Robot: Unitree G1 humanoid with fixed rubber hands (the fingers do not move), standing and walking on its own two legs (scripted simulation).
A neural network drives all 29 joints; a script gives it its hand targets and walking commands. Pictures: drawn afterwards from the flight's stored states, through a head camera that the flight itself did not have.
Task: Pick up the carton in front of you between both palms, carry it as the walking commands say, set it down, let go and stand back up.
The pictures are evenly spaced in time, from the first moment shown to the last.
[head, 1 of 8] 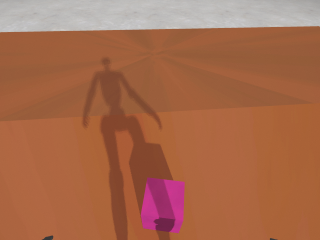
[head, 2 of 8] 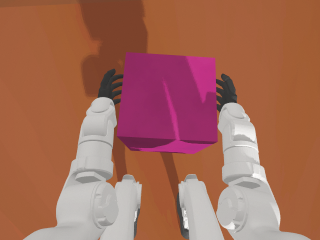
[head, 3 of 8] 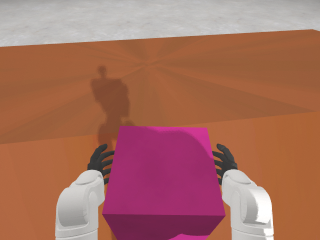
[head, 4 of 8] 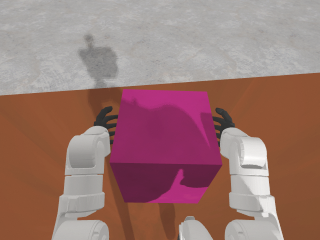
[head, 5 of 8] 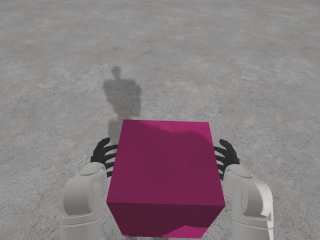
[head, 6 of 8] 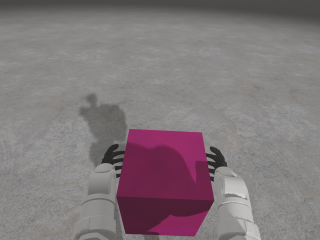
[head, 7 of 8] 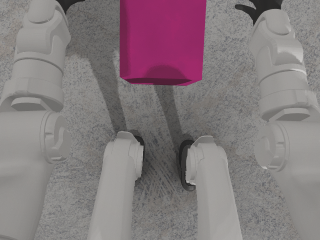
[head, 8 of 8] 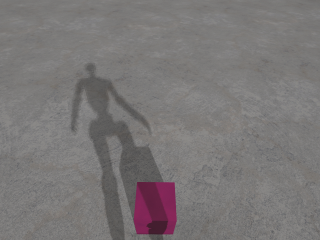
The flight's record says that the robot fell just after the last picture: no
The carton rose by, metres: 0.69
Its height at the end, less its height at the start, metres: -0.44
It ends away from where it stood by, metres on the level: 5.68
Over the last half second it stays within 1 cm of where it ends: yes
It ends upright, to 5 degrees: yes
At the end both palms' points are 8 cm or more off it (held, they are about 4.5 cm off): yes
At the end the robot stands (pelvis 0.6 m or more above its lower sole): yes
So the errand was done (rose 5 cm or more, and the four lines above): yes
